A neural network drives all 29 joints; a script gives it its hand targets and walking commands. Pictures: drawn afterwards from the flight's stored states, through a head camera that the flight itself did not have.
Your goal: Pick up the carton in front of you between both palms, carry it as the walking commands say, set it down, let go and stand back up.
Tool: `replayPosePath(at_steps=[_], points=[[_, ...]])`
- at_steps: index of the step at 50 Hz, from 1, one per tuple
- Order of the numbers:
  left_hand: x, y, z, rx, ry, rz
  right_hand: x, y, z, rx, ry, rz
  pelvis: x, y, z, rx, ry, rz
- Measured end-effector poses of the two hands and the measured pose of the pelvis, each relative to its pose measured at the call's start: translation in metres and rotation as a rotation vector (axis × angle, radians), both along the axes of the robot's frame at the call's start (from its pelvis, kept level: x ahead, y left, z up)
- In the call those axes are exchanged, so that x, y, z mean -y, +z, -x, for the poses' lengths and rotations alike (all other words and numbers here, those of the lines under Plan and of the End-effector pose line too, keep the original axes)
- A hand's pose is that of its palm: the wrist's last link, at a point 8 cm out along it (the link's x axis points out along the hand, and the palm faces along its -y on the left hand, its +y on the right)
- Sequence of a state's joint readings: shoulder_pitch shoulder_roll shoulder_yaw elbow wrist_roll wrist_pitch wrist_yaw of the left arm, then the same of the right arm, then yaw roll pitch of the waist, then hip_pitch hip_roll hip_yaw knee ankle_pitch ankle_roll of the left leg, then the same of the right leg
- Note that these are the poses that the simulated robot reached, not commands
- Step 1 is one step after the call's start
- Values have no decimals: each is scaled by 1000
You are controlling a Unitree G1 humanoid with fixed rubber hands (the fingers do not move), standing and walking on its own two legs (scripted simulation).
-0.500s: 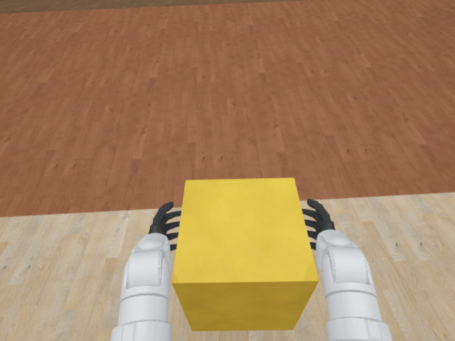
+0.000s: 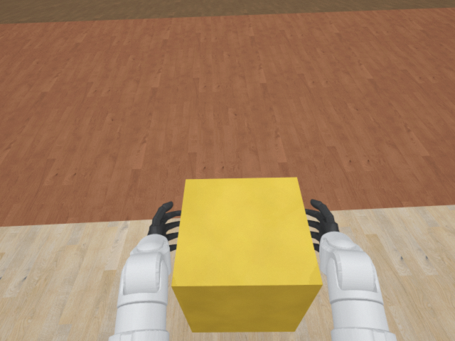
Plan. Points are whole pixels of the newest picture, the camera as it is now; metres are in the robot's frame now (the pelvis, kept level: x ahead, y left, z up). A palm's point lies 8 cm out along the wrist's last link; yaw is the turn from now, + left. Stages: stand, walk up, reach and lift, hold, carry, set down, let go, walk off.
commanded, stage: carry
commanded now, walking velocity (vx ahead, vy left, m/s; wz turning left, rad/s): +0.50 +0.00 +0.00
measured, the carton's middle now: (242, 258) +0.30 +0.00 +0.00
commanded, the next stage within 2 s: none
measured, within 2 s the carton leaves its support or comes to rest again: neither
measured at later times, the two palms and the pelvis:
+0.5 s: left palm (157, 166) +0.48 +0.18 +0.08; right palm (287, 160) +0.49 -0.12 +0.09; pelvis +0.22 +0.03 -0.01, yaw -1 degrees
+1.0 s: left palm (185, 106) +0.81 +0.16 +0.06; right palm (277, 104) +0.81 -0.14 +0.06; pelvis +0.55 +0.01 -0.02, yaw +0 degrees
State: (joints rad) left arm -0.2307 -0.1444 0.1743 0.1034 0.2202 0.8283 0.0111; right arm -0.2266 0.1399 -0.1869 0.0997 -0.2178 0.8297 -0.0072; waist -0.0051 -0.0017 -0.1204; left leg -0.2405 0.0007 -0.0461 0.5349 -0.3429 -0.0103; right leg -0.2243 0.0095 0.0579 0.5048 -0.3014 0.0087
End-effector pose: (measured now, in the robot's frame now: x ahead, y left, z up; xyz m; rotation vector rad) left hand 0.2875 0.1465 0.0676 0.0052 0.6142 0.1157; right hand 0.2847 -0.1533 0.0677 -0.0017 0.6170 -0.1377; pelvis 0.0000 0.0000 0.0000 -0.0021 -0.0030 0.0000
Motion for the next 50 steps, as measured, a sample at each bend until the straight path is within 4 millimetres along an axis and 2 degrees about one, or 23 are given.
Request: replayPosePath(at_steps=[8,13,16,21,27,31,35,39,42,48,50], points=[[-15,11,-45,-17,14,1,-16,12,-48,-17,-5,-14,-11,-10,-53,-71,-28,-8],[-6,12,-85,-63,7,32,-7,8,-77,-61,-50,-37,-7,-10,-94,-93,-16,29],[-2,9,-104,-87,32,59,-3,9,-100,-85,-53,-45,-5,-7,-121,-111,11,15],[-18,12,-145,-102,64,59,-19,17,-154,-102,-23,-46,-12,0,-171,-118,4,-19],[-40,11,-225,-44,59,74,-41,15,-228,-42,-31,-41,-36,-18,-245,-81,-38,-29],[-37,14,-274,-113,16,68,-38,14,-261,-109,-82,-49,-47,-5,-287,-87,-58,-8],[-31,23,-324,-123,-28,64,-33,24,-300,-117,-121,-48,-49,9,-333,-94,-52,18],[-26,30,-375,-88,-32,68,-28,35,-353,-82,-123,-44,-44,11,-383,-95,-41,30],[-24,27,-414,-75,-17,66,-25,33,-398,-70,-103,-43,-37,7,-426,-91,-36,29],[-12,2,-499,-79,32,44,-13,1,-498,-78,-48,-56,-13,-21,-524,-60,-7,22],[-9,-4,-527,-93,48,31,-9,-8,-530,-94,-36,-73,-6,-24,-550,-58,3,35]])
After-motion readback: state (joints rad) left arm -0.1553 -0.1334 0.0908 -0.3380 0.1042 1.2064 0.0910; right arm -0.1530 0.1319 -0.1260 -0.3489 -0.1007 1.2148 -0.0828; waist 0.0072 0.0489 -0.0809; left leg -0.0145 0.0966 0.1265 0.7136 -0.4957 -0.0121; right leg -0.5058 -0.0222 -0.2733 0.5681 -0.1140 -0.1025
